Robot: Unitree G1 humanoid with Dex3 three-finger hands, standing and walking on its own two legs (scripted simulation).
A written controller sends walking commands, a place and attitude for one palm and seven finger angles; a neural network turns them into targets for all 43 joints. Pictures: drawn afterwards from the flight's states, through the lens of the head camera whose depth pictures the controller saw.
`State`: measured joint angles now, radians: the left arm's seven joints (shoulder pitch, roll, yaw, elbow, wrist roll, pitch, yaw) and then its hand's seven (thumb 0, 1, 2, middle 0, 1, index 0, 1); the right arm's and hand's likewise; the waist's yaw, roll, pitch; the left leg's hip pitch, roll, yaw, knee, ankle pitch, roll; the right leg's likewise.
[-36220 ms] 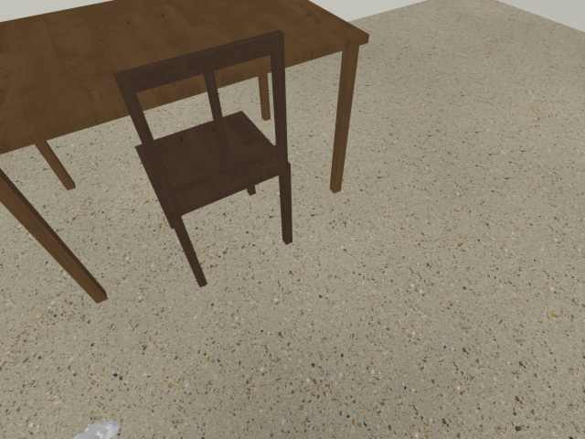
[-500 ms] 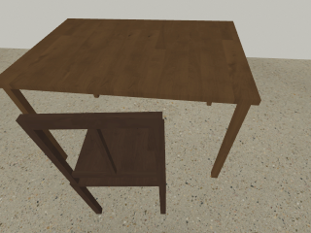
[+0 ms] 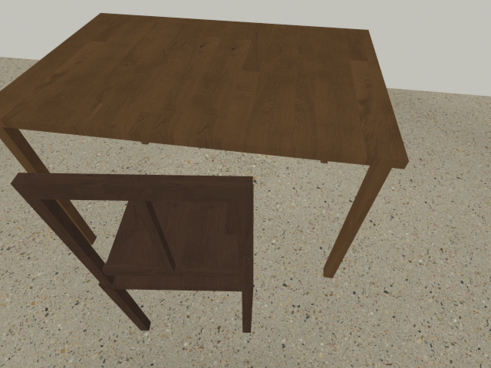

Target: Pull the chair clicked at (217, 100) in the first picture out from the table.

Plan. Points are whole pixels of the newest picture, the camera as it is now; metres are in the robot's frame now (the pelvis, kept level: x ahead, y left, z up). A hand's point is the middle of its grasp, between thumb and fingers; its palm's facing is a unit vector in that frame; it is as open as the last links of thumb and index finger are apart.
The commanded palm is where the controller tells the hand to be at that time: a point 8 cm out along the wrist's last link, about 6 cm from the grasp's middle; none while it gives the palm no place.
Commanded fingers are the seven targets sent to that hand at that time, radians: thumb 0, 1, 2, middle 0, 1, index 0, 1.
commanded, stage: shuffle to correct the standing spot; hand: left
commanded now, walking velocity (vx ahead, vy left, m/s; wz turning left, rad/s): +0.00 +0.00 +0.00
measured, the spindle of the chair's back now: (158, 238) +0.38 +0.22 -0.09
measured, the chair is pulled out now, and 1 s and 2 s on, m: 0.16 0.16 0.16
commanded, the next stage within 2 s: come to a stop and stand still in 0.12 s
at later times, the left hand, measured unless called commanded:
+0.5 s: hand out of the picture +0.00 +0.20 -0.18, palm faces +0.02 -0.97 -0.23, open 7.4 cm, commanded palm none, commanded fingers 0.00 0.90 0.90 -0.20 -0.30 -0.20 -0.30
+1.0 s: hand out of the picture -0.01 +0.18 -0.18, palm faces -0.01 -0.98 -0.19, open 7.3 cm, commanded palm none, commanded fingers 0.00 0.90 0.90 -0.20 -0.30 -0.20 -0.30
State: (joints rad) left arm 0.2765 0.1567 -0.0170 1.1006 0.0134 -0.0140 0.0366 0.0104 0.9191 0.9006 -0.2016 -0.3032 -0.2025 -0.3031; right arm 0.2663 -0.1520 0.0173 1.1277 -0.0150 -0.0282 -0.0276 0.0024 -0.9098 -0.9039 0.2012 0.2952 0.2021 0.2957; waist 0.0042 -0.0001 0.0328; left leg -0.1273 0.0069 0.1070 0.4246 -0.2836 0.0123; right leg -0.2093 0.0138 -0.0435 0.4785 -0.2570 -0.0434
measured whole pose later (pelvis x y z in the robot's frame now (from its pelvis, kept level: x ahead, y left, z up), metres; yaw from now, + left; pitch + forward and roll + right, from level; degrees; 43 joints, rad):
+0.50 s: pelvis -0.04 +0.02 -0.01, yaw +1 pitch -2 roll +0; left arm 0.27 0.18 0.00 1.00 0.03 0.02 0.05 0.01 0.91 0.90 -0.20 -0.30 -0.20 -0.30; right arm 0.27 -0.17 -0.02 1.02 -0.03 0.02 0.00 0.00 -0.91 -0.90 0.20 0.30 0.20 0.30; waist -0.01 0.00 0.00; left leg -0.25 -0.01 0.08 0.58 -0.31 0.04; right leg -0.30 -0.01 -0.05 0.60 -0.32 -0.03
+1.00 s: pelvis -0.01 +0.01 +0.00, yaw -1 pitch -1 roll +0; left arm 0.31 0.15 -0.02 1.05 0.02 -0.01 0.05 0.01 0.92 0.90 -0.20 -0.30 -0.20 -0.30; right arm 0.24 -0.15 -0.01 1.08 -0.01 -0.02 -0.03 0.01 -0.92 -0.90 0.20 0.30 0.20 0.30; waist -0.01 -0.02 0.04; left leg -0.18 0.00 0.11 0.49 -0.30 0.03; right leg -0.25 0.02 0.00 0.52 -0.26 -0.03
